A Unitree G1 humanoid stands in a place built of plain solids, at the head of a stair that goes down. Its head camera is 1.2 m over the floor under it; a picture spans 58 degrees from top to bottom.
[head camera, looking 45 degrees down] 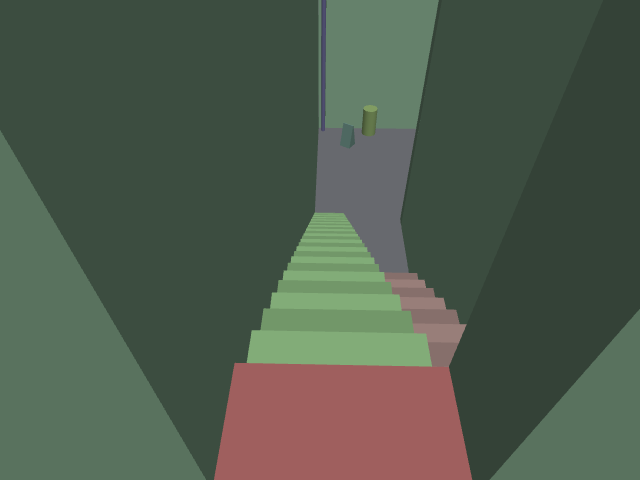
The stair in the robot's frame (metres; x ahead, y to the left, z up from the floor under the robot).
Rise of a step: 0.19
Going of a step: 0.24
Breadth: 0.65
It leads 1 degrees to the right of straight ahead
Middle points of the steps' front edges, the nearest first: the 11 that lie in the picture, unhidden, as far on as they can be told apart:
0.66 -0.06 0.00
0.90 -0.07 -0.18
1.14 -0.07 -0.37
1.37 -0.08 -0.55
1.60 -0.08 -0.74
1.84 -0.09 -0.93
2.07 -0.09 -1.11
2.31 -0.10 -1.30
2.54 -0.10 -1.48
2.78 -0.11 -1.67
3.01 -0.11 -1.85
